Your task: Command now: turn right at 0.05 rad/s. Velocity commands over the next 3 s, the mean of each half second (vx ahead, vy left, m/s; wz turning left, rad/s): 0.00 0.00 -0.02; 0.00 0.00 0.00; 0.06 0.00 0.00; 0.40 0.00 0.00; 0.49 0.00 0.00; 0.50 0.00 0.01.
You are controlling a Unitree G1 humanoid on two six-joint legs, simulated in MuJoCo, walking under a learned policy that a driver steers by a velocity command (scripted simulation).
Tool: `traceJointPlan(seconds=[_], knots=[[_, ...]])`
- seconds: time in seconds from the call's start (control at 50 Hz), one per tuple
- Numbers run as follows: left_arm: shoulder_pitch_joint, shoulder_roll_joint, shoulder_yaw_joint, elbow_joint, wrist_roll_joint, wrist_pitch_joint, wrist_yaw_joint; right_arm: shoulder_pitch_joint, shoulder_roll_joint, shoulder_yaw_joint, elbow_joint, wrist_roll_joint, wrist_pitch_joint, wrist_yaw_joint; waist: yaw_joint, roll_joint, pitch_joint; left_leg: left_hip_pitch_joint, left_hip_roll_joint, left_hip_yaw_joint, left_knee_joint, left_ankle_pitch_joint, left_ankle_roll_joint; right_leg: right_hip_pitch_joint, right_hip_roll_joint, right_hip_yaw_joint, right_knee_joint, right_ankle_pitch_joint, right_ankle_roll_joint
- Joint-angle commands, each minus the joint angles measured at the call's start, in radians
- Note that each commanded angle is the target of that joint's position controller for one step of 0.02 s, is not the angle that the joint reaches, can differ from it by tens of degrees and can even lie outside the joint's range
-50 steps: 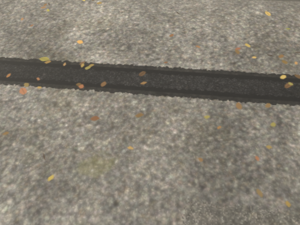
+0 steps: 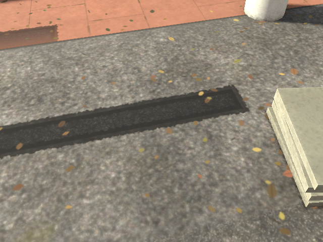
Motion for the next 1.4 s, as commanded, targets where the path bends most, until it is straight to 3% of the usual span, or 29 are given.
traceJointPlan(seconds=[0.02, 0.28, 0.64, 1.32, 1.36, 1.4], knots=[[-0.009, 0.141, 0.037, -0.035, -0.002, -0.012, 0.005, -0.01, -0.107, -0.023, -0.019, 0.002, -0.012, -0.007, 0.011, -0.04, -0.019, 0.015, 0.009, -0.013, -0.042, 0.124, 0.004, -0.025, -0.098, 0.11, -0.122, 0.171, -0.038], [0.016, 0.135, 0.034, 0.083, -0.009, -0.012, 0.011, 0.011, -0.108, -0.02, 0.076, 0.008, -0.008, -0.022, 0.009, -0.019, -0.026, 0.029, 0.007, -0.003, -0.047, 0.138, 0.012, -0.013, -0.063, 0.059, -0.103, 0.227, -0.024], [0.058, 0.123, 0.018, 0.216, -0.015, -0.012, 0.022, 0.054, -0.071, -0.01, 0.145, 0.01, 0.001, -0.031, 0.015, -0.009, -0.001, 0.012, -0.009, 0.009, -0.045, 0.127, 0.022, -0.029, -0.042, 0.025, -0.098, 0.197, -0.007], [0.141, 0.068, 0.0, 0.313, -0.02, -0.011, 0.03, 0.17, -0.004, 0.007, 0.187, 0.014, 0.0, -0.037, 0.024, -0.005, 0.03, -0.021, -0.026, 0.011, -0.035, 0.094, 0.037, -0.059, -0.032, -0.001, -0.093, 0.148, 0.007], [0.165, 0.066, 0.002, 0.324, -0.025, -0.007, 0.034, 0.194, 0.008, 0.007, 0.199, 0.019, 0.003, -0.04, 0.026, -0.015, 0.019, -0.029, -0.061, 0.045, -0.01, -0.142, 0.048, -0.069, -0.009, -0.016, -0.096, -0.128, -0.008], [0.165, 0.095, 0.014, 0.31, -0.035, -0.009, 0.038, 0.179, -0.005, 0.001, 0.181, 0.026, -0.001, -0.045, 0.032, -0.032, 0.097, -0.125, -0.07, 0.043, 0.029, -0.402, 0.079, -0.155, -0.028, 0.023, -0.11, -0.443, -0.05]])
